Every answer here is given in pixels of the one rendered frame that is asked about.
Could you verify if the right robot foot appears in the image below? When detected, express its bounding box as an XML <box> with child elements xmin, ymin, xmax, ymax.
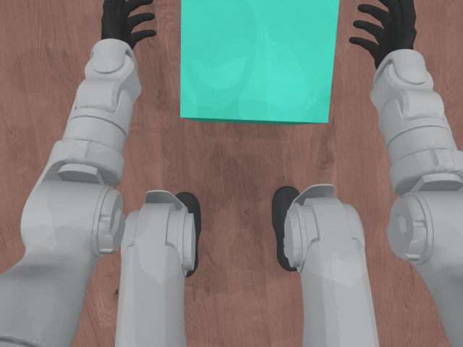
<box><xmin>272</xmin><ymin>186</ymin><xmax>300</xmax><ymax>272</ymax></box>

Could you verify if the carton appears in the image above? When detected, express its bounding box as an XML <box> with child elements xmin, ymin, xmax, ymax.
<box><xmin>180</xmin><ymin>0</ymin><xmax>339</xmax><ymax>125</ymax></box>

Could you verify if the robot left forearm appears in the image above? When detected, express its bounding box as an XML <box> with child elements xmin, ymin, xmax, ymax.
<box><xmin>20</xmin><ymin>38</ymin><xmax>142</xmax><ymax>246</ymax></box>

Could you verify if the robot right forearm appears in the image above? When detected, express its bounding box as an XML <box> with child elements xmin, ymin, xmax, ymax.
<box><xmin>370</xmin><ymin>49</ymin><xmax>463</xmax><ymax>196</ymax></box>

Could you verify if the robot left upper arm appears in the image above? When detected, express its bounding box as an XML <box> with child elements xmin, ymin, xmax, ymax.
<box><xmin>0</xmin><ymin>179</ymin><xmax>125</xmax><ymax>347</ymax></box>

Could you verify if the left robot shin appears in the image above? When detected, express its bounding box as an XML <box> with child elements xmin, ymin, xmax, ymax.
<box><xmin>121</xmin><ymin>190</ymin><xmax>189</xmax><ymax>271</ymax></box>

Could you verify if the right robot hand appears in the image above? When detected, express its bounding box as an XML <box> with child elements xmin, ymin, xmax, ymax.
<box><xmin>349</xmin><ymin>0</ymin><xmax>417</xmax><ymax>69</ymax></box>

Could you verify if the left robot hand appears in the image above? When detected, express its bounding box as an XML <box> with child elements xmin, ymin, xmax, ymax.
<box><xmin>101</xmin><ymin>0</ymin><xmax>156</xmax><ymax>49</ymax></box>

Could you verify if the robot right upper arm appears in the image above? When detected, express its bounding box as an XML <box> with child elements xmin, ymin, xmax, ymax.
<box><xmin>387</xmin><ymin>191</ymin><xmax>463</xmax><ymax>347</ymax></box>

